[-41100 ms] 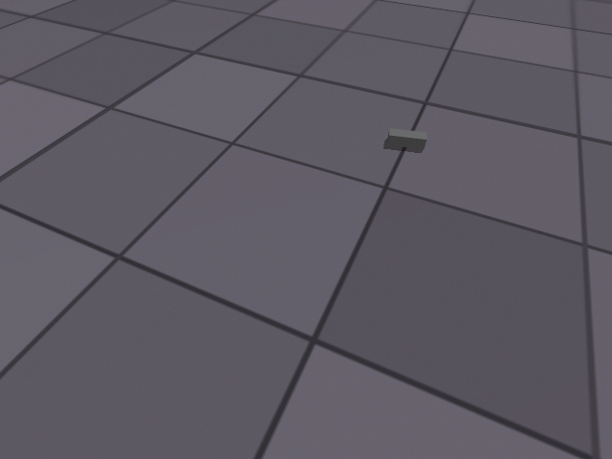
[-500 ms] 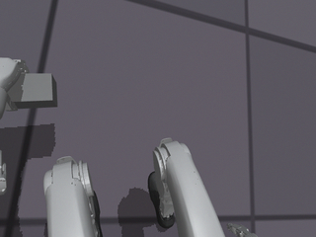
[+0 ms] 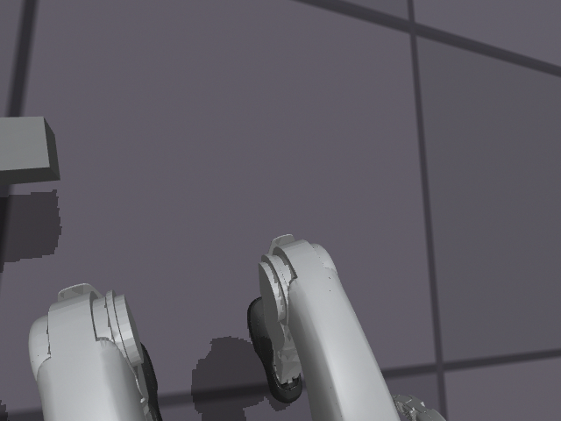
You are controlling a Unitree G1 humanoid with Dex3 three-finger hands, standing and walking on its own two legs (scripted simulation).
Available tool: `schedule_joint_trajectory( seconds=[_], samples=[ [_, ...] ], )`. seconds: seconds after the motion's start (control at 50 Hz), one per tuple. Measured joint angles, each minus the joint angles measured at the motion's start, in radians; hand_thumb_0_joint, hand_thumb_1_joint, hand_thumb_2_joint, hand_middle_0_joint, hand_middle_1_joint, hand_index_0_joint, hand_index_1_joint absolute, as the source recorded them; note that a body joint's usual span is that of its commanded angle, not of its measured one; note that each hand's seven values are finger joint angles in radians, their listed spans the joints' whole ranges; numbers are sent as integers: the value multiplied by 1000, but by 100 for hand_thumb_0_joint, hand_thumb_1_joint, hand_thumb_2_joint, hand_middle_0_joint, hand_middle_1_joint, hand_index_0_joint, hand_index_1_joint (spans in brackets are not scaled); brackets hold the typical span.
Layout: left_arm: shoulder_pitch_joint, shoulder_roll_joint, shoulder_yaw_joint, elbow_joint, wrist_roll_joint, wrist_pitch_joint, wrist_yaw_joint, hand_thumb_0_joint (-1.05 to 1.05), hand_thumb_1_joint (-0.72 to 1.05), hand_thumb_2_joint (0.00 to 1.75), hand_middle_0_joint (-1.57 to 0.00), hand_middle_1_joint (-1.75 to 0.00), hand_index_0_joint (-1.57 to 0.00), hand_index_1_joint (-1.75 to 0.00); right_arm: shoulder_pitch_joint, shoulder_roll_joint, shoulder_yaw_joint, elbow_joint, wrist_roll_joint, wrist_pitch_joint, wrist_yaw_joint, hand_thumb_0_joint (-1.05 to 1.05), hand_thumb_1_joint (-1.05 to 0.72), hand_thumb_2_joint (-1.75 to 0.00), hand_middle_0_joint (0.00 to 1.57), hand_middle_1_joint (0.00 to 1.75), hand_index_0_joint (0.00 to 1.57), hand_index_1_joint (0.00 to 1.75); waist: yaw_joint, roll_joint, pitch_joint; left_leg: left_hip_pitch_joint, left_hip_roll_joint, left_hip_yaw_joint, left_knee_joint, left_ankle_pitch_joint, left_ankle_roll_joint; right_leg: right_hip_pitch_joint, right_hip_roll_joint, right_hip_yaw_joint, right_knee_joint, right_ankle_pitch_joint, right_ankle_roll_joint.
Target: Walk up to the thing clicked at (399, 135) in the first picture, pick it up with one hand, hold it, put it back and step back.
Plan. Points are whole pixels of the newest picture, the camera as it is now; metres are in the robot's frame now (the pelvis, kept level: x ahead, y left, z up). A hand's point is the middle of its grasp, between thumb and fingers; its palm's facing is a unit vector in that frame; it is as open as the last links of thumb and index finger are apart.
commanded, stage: lower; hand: left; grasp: from above
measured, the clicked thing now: out of the picture +0.51 +0.31 -0.21
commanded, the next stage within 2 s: rest in 0.38 s
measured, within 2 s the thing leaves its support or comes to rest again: rests again in 1.12 s
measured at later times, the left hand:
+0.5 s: hand out of the picture +0.50 +0.30 -0.22, palm faces -0.47 -0.04 -0.88, open 10.0 cm
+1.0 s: hand out of the picture +0.51 +0.30 -0.26, palm faces -0.47 -0.05 -0.88, open 10.0 cm
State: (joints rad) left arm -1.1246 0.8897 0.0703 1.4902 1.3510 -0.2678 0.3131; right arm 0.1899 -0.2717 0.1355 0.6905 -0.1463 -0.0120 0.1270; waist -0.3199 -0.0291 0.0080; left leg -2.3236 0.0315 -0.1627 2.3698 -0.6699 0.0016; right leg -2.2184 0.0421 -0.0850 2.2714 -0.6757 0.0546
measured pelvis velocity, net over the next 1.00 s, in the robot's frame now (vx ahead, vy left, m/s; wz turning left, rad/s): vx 0.00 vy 0.00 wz -0.08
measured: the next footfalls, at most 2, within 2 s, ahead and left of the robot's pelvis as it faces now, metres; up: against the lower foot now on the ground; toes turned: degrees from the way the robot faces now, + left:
none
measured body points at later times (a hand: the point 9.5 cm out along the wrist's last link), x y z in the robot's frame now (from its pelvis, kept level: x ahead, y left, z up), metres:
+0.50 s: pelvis +0.00 +0.00 -0.02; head +0.28 +0.10 +0.31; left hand +0.52 +0.30 -0.17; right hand +0.03 -0.27 -0.09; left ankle +0.08 +0.13 -0.31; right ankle +0.10 -0.13 -0.31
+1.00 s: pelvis +0.00 +0.00 -0.03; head +0.29 +0.11 +0.29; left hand +0.53 +0.30 -0.21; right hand +0.02 -0.26 -0.09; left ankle +0.08 +0.13 -0.31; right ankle +0.10 -0.13 -0.31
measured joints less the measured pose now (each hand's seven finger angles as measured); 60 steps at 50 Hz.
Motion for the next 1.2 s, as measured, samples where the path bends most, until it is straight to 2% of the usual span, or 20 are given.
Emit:
schedule_joint_trajectory(
  seconds=[0.16,0.28,0.56,0.86,1.2],
  samples=[
    [-16,23,-13,7,-6,1,-6,1,1,48,-66,-60,-69,-55,-16,-3,19,-12,-2,1,-1,0,-93,-91,20,30,20,30,-5,-9,20,-19,-3,-10,29,-4,-1,-14,1,-7,23,-4,2],
    [-15,50,-3,11,-4,-12,-3,1,2,47,-66,-58,-70,-53,-28,-12,38,-29,-11,-1,0,0,-93,-91,20,30,20,30,-13,-21,52,-29,-5,-25,52,-6,-2,-18,4,-18,37,-3,3],
    [-6,108,22,23,19,-33,58,1,3,46,-65,-58,-69,-53,-33,-35,76,-50,-39,-19,3,0,-92,-90,20,30,20,30,-37,-59,102,-41,-6,-57,90,-11,-10,-24,12,-44,56,2,1],
    [-21,166,20,93,26,-24,108,1,5,45,-63,-59,-67,-54,-47,-45,131,-72,-54,-58,3,0,-91,-90,21,30,20,30,-69,-88,140,-39,-2,-85,122,-19,-12,-18,25,-64,68,9,6],
    [-16,201,7,109,17,-8,132,0,4,47,-61,-63,-65,-59,-64,-52,176,-92,-67,-87,0,0,-91,-90,21,30,20,30,-83,-116,167,-42,0,-105,143,-20,-4,-10,34,-79,68,18,12]
  ],
)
